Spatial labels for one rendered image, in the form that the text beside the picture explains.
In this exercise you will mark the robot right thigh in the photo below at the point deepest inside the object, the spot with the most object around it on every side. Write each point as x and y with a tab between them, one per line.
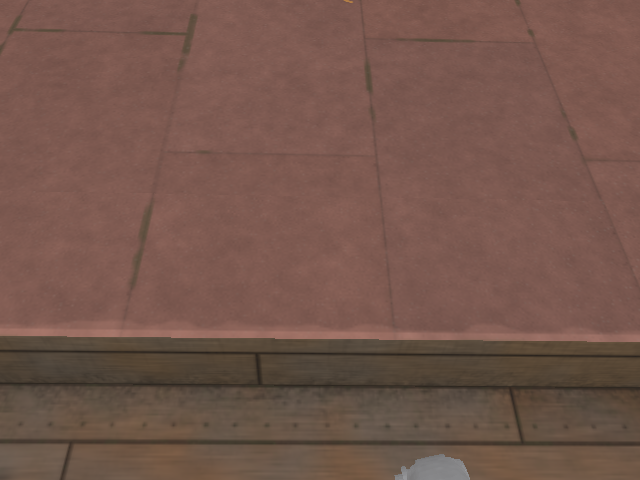
437	467

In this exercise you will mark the right robot shin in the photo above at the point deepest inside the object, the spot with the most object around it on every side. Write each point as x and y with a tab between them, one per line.
461	462

